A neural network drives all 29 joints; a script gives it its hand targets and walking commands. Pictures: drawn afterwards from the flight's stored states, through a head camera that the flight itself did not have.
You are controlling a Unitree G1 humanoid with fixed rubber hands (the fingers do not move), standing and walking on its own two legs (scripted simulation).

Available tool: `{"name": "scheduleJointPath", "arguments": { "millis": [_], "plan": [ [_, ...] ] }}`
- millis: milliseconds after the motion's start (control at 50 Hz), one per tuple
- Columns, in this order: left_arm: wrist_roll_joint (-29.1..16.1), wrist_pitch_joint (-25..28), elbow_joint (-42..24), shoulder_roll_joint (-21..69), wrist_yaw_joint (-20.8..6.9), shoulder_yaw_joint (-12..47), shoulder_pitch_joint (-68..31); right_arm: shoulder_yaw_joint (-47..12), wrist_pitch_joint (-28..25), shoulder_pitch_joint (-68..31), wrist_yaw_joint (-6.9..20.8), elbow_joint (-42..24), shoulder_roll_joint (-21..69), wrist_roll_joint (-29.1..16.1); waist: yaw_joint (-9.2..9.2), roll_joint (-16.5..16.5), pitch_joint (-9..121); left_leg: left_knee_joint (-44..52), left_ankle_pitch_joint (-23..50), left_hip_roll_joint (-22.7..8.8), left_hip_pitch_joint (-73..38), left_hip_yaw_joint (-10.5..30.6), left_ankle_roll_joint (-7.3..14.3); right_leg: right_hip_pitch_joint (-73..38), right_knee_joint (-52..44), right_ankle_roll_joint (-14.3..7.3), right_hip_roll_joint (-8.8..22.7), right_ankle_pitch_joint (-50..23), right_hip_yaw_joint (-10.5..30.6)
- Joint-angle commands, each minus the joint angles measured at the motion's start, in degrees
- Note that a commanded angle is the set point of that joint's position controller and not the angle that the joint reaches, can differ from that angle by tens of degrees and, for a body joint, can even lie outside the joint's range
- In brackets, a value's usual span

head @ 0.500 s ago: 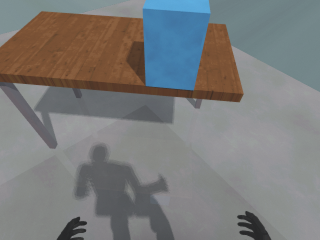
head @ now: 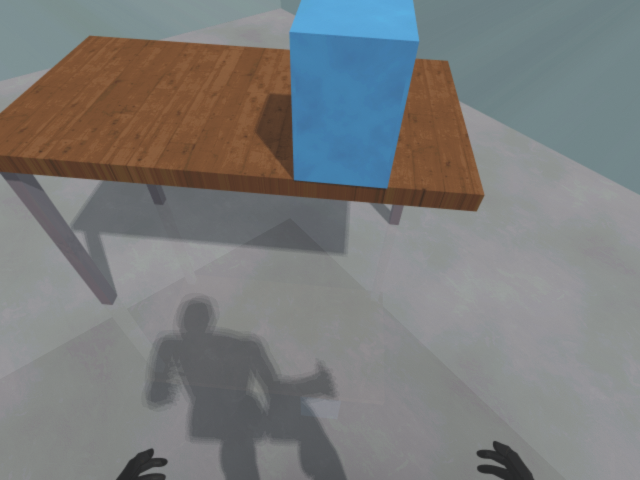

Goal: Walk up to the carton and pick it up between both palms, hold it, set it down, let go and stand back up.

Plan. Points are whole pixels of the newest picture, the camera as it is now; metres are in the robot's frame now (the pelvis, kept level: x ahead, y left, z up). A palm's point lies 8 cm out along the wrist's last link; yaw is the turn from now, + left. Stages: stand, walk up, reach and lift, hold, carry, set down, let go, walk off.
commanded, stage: stand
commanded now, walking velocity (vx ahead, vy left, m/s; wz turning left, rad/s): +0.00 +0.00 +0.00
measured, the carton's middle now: (348, 96) +0.78 -0.03 +0.08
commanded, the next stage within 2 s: none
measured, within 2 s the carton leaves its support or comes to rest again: neither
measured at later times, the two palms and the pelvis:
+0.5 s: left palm out of the picture +0.11 +0.26 -0.10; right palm out of the picture +0.12 -0.26 -0.09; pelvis +0.00 +0.00 +0.00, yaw +0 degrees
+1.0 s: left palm out of the picture +0.08 +0.26 -0.11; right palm out of the picture +0.10 -0.26 -0.10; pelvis +0.00 +0.00 +0.01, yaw +0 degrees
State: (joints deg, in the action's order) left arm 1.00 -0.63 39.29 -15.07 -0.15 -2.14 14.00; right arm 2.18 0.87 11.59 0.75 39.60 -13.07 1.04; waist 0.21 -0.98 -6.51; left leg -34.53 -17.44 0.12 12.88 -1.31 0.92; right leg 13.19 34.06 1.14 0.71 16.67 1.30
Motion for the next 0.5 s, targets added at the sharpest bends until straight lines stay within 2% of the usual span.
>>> {"name": "scheduleJointPath", "arguments": {
  "millis": [0, 40, 60, 80, 100, 120, 140, 160, 200, 220, 240, 260, 280, 300, 320, 340, 360, 380, 420, 440, 460, 480],
  "plan": [
    [-0.17, 1.53, -5.7, -6.15, 0.53, -1.74, -0.83, 3.0, -1.75, -2.54, -1.01, -5.92, -9.6, 0.02, 0.04, 1.02, 6.58, 9.41, 4.5, -5.46, 0.02, 6.95, 1.79, -0.34, -5.52, -2.57, 2.26, -5.88, 2.68],
    [-0.14, 1.41, -5.4, -6.71, 0.39, -2.07, -1.4, 2.74, -1.28, -2.75, -0.78, -5.77, -8.93, -0.05, -0.07, 2.04, 4.61, 8.84, 4.35, -4.84, 0.52, 5.83, 2.02, 0.01, -6.84, -2.57, 2.76, -5.9, 3.22],
    [-0.34, 1.4, -4.97, -8.82, 0.28, -2.53, -1.12, 2.73, -1.45, -1.93, -1.04, -5.21, -9.6, -0.49, -0.75, 2.66, 4.19, 10.01, 3.81, -5.19, 1.24, 7.23, 2.03, 0.37, -6.94, -2.89, 3.19, -4.81, 4.17],
    [-0.51, 1.53, -4.64, -6.76, 0.23, -2.0, 0.69, 2.65, -1.43, -0.83, -0.79, -4.65, -9.23, -0.6, -0.2, 1.65, 5.48, 9.4, 4.89, -5.52, 0.25, 7.32, 2.0, -0.48, -6.74, -2.76, 2.94, -5.05, 3.63],
    [0.1, 1.33, -4.56, -7.49, 0.2, -1.91, -0.24, 2.89, -1.34, -2.58, -0.67, -4.82, -9.94, 0.03, -0.07, 3.02, 4.98, 10.06, 3.85, -4.99, 1.31, 7.24, 1.88, -0.9, -6.57, -2.43, 3.04, -4.09, 3.25],
    [-0.43, 1.52, -4.53, -7.07, 0.13, -1.91, 0.9, 2.54, -1.3, -2.04, -0.8, -4.75, -9.4, -0.3, 0.27, 2.95, 6.24, 9.83, 5.2, -5.51, -0.28, 7.19, 1.84, -0.99, -6.62, -2.28, 2.73, -5.28, 3.31],
    [0.39, 1.55, -4.56, -7.85, 0.23, -2.1, -0.39, 2.73, -1.45, -2.93, -0.64, -5.18, -8.59, -0.49, -0.15, 3.51, 6.32, 8.65, 6.32, -4.7, -0.7, 6.39, 1.79, -0.34, -6.35, -2.71, 3.06, -6.58, 2.81],
    [-0.21, 1.57, -3.93, -7.16, 0.39, -1.93, 0.36, 2.71, -1.55, -3.84, -1.19, -4.96, -10.02, 0.06, 0.45, 1.58, 7.55, 8.59, 7.42, -5.62, -0.95, 6.97, 2.17, -1.68, -6.53, -2.47, 2.81, -8.55, 3.0],
    [0.15, 1.84, -3.7, -8.19, 0.87, -1.96, -0.42, 2.4, -1.65, -3.52, -1.11, -5.14, -8.76, -0.04, 0.18, -0.75, 6.79, 7.01, 8.78, -4.42, -2.29, 5.64, 1.41, -0.54, -7.75, -2.76, 4.14, -8.3, 4.61],
    [0.19, 1.7, -3.89, -8.47, 0.8, -1.92, -1.66, 2.91, -1.59, -1.16, -1.09, -4.41, -10.12, -0.19, -1.22, 0.72, 5.78, 7.91, 7.93, -4.23, -2.43, 5.28, 1.54, 1.35, -8.28, -2.97, 4.31, -7.93, 4.82],
    [-0.24, 1.71, -4.42, -8.31, 0.53, -2.09, -0.96, 2.2, -1.41, -3.1, -0.81, -4.47, -8.74, -0.24, 0.39, -0.77, 5.31, 8.39, 7.98, -4.47, -0.92, 6.06, 1.95, 0.62, -7.68, -3.07, 3.78, -5.99, 3.9],
    [-0.25, 1.94, -3.72, -8.76, 0.48, -1.86, -1.14, 2.44, -1.63, -2.66, -0.67, -4.41, -8.62, -0.6, -0.85, 1.57, 6.21, 7.4, 7.33, -4.1, -2.76, 5.3, 1.6, 1.09, -8.62, -2.83, 4.22, -7.02, 4.88],
    [-0.38, 2.05, -3.99, -8.55, 0.53, -2.37, -0.58, 2.14, -1.71, -2.87, -0.76, -4.37, -8.76, -0.28, 0.11, 2.16, 7.61, 6.54, 10.57, -4.47, -3.83, 5.36, 1.62, 0.64, -7.98, -3.11, 4.34, -8.6, 5.01],
    [0.0, 1.94, -3.41, -8.18, 0.44, -1.84, -0.7, 2.75, -1.41, -1.43, -0.75, -3.44, -10.03, -0.2, -0.58, 0.5, 6.91, 7.43, 9.37, -4.84, -2.1, 5.87, 1.99, -1.02, -7.95, -2.64, 4.02, -9.4, 3.78],
    [-0.04, 1.59, -3.81, -8.07, 0.62, -1.64, -1.27, 3.17, -1.56, -2.36, -0.5, -3.5, -11.14, -0.14, -0.43, 1.54, 6.4, 7.8, 8.72, -4.33, -0.72, 5.41, 1.97, -1.77, -7.54, -2.8, 4.14, -10.17, 4.28],
    [0.12, 1.82, -3.9, -9.4, 0.57, -1.89, -3.18, 3.01, -1.56, -1.92, -0.86, -3.73, -10.84, 0.13, -1.55, -0.49, 7.46, 7.62, 10.37, -4.1, -3.22, 5.64, 1.83, -0.75, -7.03, -3.24, 4.34, -11.74, 4.04],
    [-0.13, 1.76, -3.96, -8.62, 0.55, -1.79, -1.25, 2.9, -1.61, -1.38, -0.89, -3.18, -10.09, -0.38, -0.43, -0.4, 7.76, 6.56, 10.22, -4.6, -4.62, 5.53, 2.01, 1.12, -8.24, -3.53, 4.05, -9.26, 4.31],
    [-0.22, 1.75, -3.01, -8.7, 0.46, -1.63, -0.62, 2.79, -1.49, -2.25, -0.86, -2.79, -10.66, -0.09, -0.3, 1.26, 8.05, 7.3, 10.21, -4.51, -3.8, 5.81, 1.67, -0.9, -7.86, -3.27, 3.95, -9.76, 3.62],
    [-0.11, 1.47, -3.27, -8.83, 0.29, -1.63, -1.6, 2.69, -1.08, -1.68, -0.55, -2.48, -9.92, -0.51, -1.05, 0.71, 6.22, 8.62, 8.31, -4.48, -3.32, 5.86, 1.73, 1.08, -8.55, -3.32, 4.12, -7.59, 3.97],
    [-0.36, 1.43, -3.71, -8.42, 0.16, -1.78, -2.72, 2.37, -1.25, -1.52, -0.49, -2.73, -9.49, -0.77, -0.8, 0.25, 5.1, 8.76, 8.8, -5.18, -2.47, 6.18, 1.64, 1.61, -8.54, -3.02, 3.38, -6.69, 3.69],
    [-0.28, 1.52, -3.17, -8.71, 0.22, -1.81, -0.85, 2.4, -1.13, -2.84, -0.43, -2.83, -10.05, -0.33, 0.36, 1.31, 5.46, 8.82, 9.19, -5.35, -1.56, 6.86, 2.02, -0.45, -8.57, -3.06, 3.71, -6.63, 3.76],
    [-0.07, 1.6, -2.58, -9.04, 0.27, -1.69, -1.27, 2.61, -1.12, -2.48, -0.65, -2.32, -10.74, -0.3, -0.41, 1.71, 6.26, 8.5, 11.47, -5.0, -2.54, 5.99, 1.61, -1.3, -8.28, -3.04, 4.39, -8.57, 4.28]
  ]
}}
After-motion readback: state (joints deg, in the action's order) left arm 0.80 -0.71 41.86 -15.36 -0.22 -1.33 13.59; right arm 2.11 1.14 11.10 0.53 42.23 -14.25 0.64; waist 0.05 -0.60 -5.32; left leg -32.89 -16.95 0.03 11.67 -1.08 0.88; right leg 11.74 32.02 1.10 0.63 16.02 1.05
